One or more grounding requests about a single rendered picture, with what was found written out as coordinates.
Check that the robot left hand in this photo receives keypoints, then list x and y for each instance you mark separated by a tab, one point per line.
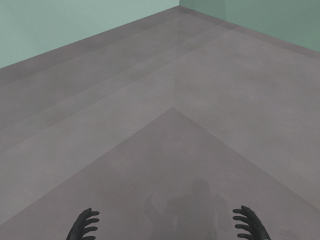
78	230

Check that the robot right hand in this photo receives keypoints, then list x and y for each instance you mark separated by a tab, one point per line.
255	227

